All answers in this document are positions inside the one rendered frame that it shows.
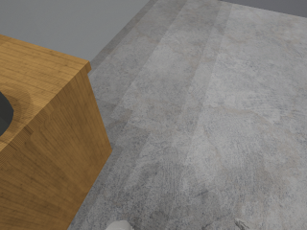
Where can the pot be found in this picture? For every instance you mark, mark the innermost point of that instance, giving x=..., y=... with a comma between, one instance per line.
x=6, y=113

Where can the robot left thigh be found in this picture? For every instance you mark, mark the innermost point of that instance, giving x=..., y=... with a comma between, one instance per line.
x=120, y=225

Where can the table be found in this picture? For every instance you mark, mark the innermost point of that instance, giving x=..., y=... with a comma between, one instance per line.
x=56, y=145

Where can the right robot hand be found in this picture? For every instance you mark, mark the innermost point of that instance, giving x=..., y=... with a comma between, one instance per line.
x=243, y=225

